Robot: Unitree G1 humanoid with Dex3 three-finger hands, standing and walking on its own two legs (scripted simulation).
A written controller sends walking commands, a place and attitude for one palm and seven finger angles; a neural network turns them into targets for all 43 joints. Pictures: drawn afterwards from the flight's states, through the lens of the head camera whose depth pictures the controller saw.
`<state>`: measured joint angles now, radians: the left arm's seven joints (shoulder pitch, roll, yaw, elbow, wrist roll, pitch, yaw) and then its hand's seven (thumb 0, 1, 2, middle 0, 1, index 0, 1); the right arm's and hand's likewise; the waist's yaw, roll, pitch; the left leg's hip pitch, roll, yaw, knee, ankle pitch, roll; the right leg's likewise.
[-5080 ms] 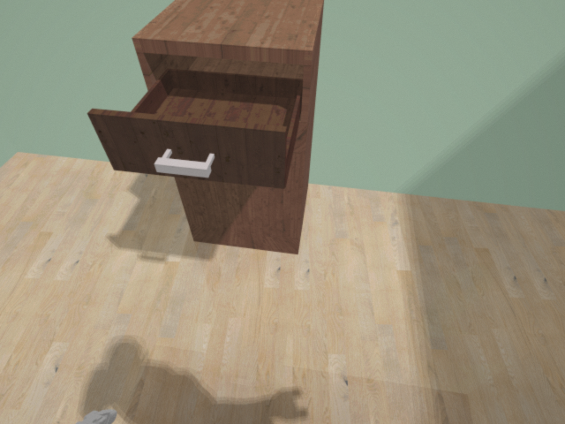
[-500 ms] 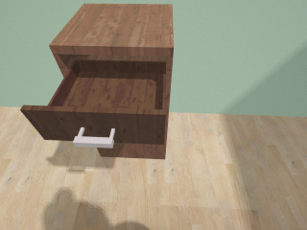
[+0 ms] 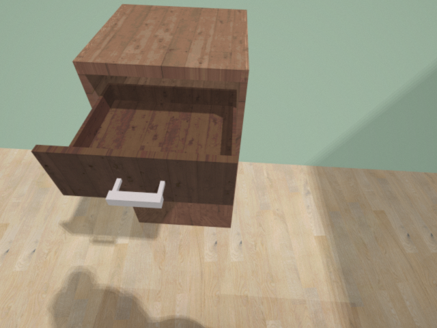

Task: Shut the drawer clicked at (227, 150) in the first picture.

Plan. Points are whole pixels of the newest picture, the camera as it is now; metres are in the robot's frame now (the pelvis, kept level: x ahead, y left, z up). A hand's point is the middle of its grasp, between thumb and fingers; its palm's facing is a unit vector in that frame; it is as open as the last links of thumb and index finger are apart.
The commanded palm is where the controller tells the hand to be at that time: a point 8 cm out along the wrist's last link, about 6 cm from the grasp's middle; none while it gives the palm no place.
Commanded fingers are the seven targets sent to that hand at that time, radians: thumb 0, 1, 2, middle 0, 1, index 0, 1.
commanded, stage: shuffle to correct the standing spot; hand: left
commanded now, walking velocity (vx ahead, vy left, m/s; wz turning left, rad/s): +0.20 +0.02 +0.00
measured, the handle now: (137, 191) +0.39 +0.21 -0.01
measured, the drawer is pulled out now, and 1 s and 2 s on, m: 0.30 0.30 0.30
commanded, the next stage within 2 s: come to a stop and stand still in 0.24 s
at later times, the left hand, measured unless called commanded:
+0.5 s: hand out of the picture +0.05 +0.17 -0.19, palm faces +0.07 -0.98 -0.19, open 7.4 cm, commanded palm none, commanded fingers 0.00 0.90 0.90 -0.20 -0.30 -0.20 -0.30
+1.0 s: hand out of the picture +0.12 +0.18 -0.18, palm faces +0.05 -0.97 -0.22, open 7.3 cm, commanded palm none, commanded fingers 0.00 0.90 0.90 -0.20 -0.30 -0.20 -0.30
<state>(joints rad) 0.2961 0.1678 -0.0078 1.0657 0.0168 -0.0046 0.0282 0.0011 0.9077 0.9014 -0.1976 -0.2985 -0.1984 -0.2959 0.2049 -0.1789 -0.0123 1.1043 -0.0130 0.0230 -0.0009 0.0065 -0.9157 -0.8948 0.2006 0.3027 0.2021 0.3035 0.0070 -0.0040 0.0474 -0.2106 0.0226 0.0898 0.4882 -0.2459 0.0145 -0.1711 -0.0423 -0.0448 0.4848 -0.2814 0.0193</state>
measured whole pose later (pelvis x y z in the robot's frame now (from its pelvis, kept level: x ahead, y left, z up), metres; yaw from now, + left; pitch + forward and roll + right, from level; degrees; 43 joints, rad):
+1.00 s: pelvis +0.07 +0.00 +0.00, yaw +0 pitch -1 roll +2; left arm 0.19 0.17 0.04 1.02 0.01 0.02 0.04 0.00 0.92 0.90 -0.20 -0.30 -0.20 -0.30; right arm 0.18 -0.16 -0.04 1.06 -0.01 0.03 -0.02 0.01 -0.91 -0.89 0.20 0.30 0.20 0.30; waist 0.01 -0.03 0.12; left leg -0.18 -0.01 0.10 0.50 -0.29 0.02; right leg -0.28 -0.06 -0.04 0.58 -0.28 0.00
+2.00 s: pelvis +0.08 +0.02 +0.00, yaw -1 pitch -2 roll +1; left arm 0.28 0.14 -0.02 1.10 0.01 -0.01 0.05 0.00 0.91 0.90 -0.20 -0.30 -0.20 -0.30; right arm 0.22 -0.16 -0.01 1.14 -0.01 -0.01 -0.02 0.01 -0.91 -0.89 0.20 0.30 0.20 0.30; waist 0.00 0.01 0.06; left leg -0.13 -0.02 0.12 0.43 -0.28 0.05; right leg -0.22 -0.05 0.00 0.48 -0.24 0.03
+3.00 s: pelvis +0.05 -0.03 -0.07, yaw +5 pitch +9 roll -1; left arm 0.47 0.24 0.15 -0.04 -0.29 -0.38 -0.41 0.01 0.90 0.90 -0.67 -0.81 -0.66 -0.80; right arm 0.16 -0.20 0.03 0.53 0.05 -0.27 -0.03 0.02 -0.90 -0.89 0.20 0.30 0.21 0.30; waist 0.04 0.04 -0.10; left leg -0.72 0.04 -0.02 1.06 -0.50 -0.02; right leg -0.73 -0.03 -0.14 1.02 -0.45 -0.04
